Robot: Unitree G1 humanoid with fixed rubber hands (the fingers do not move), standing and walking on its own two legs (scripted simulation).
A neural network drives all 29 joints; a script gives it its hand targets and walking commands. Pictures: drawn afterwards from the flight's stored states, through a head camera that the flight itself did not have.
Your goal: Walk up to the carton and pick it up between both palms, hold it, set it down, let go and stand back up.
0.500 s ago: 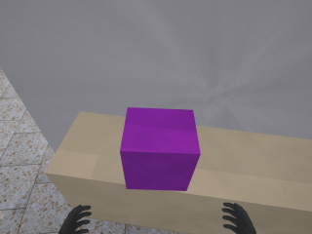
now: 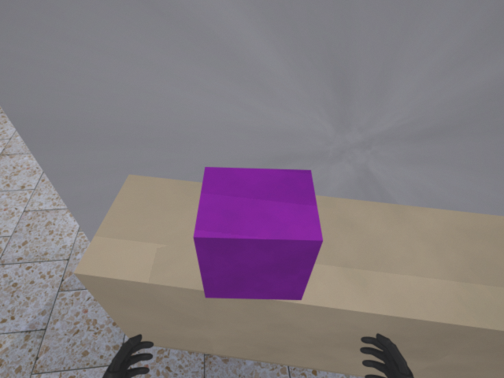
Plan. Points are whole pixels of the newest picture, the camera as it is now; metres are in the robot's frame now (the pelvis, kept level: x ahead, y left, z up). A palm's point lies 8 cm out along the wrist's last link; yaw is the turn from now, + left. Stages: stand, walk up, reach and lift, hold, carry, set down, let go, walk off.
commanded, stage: let go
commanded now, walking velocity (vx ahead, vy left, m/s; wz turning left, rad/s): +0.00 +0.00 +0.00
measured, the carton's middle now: (255, 236) +0.43 +0.02 -0.10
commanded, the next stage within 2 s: stand in 0.48 s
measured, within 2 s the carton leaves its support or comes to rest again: neither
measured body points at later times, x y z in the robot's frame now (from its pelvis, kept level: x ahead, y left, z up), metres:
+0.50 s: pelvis -0.01 +0.00 +0.00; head -0.01 +0.02 +0.45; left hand +0.15 +0.22 -0.09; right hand +0.15 -0.23 -0.09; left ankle -0.02 +0.12 -0.74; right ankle -0.02 -0.11 -0.74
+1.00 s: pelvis -0.02 +0.02 +0.00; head -0.03 +0.03 +0.45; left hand -0.02 +0.27 -0.14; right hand -0.01 -0.22 -0.15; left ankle -0.02 +0.12 -0.74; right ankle -0.02 -0.11 -0.74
